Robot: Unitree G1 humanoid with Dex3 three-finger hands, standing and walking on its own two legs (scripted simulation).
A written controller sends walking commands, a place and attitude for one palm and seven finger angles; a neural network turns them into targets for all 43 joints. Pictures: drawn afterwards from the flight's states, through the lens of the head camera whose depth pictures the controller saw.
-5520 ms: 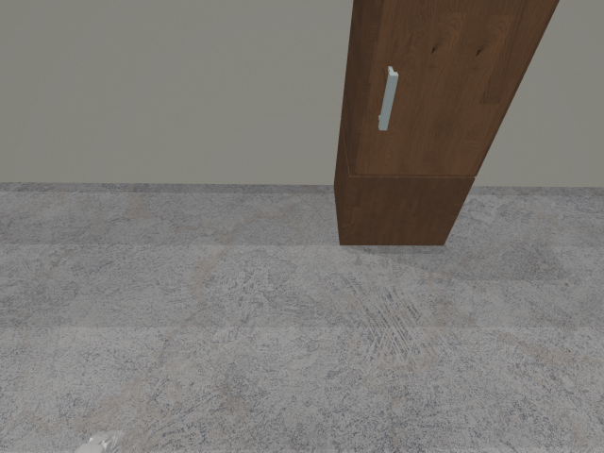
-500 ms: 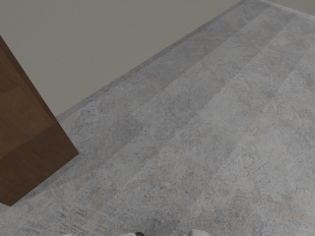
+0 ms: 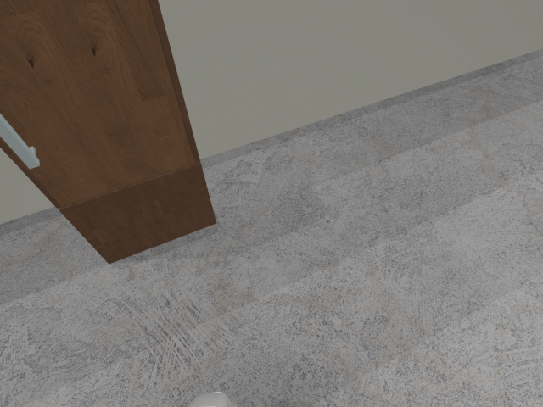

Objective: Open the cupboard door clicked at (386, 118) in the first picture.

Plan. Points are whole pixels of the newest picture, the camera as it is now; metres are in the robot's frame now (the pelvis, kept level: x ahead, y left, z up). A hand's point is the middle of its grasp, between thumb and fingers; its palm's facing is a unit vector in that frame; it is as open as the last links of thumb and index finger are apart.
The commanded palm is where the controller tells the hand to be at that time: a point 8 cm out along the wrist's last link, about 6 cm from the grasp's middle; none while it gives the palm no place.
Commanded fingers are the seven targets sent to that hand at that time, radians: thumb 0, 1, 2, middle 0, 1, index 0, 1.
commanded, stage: turn to face it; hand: left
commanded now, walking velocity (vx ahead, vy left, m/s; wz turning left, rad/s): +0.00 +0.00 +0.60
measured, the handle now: (12, 133) +0.64 +0.64 -0.04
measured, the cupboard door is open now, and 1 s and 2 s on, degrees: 0 0 0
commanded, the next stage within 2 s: take the last steps up to it in 0.72 s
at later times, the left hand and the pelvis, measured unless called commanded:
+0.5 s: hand out of the picture +0.05 +0.22 -0.14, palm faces +0.28 -0.91 -0.31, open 7.4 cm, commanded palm none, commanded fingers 0.00 0.90 0.90 -0.20 -0.30 -0.20 -0.30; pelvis -0.01 -0.02 -0.01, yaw +17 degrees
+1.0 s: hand out of the picture -0.12 +0.22 -0.18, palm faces +0.49 -0.85 -0.19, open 7.4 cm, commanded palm none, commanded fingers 0.00 0.90 0.90 -0.20 -0.30 -0.20 -0.30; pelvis -0.03 +0.03 +0.01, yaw +27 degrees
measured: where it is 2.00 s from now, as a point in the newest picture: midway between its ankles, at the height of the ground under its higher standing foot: (236, 400)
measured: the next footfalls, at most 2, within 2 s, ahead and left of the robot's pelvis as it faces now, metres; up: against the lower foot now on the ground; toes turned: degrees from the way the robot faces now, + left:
left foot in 0.06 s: +0.03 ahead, +0.14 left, +0.00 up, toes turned +8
right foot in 0.42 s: +0.07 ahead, -0.11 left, +0.00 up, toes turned +10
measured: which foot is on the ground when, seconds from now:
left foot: up 0.00-0.04, down 0.06-0.42, up 0.44-0.82, down 0.84-1.00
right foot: down 0.00-0.06, up 0.08-0.40, down 0.42-0.86, up 0.88-1.00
